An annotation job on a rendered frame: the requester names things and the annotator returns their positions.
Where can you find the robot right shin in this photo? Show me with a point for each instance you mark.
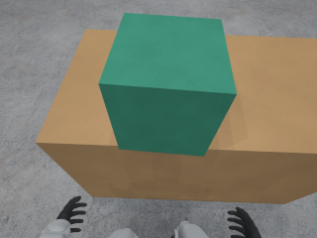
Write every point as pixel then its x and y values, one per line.
pixel 184 222

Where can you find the right robot hand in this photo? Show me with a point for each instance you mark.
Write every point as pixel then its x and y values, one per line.
pixel 249 228

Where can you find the left robot hand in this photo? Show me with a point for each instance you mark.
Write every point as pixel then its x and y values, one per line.
pixel 67 212

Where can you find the right robot thigh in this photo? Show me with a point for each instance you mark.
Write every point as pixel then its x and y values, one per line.
pixel 188 230

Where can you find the pedestal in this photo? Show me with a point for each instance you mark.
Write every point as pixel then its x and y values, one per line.
pixel 265 150

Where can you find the robot left forearm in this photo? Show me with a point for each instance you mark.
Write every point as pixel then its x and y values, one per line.
pixel 59 228

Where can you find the carton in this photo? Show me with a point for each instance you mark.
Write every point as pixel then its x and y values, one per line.
pixel 167 83

